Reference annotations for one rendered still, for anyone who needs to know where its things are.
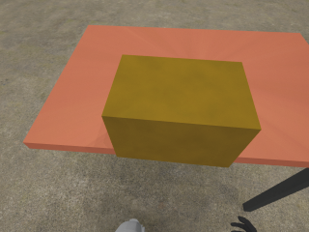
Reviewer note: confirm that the carton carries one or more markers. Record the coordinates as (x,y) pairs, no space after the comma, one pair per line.
(181,110)

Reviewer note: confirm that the table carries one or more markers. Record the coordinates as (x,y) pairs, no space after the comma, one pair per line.
(276,65)

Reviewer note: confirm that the left robot thigh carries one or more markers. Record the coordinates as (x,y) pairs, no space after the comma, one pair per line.
(131,226)

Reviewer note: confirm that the robot right hand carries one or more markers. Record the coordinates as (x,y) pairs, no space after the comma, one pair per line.
(245,225)

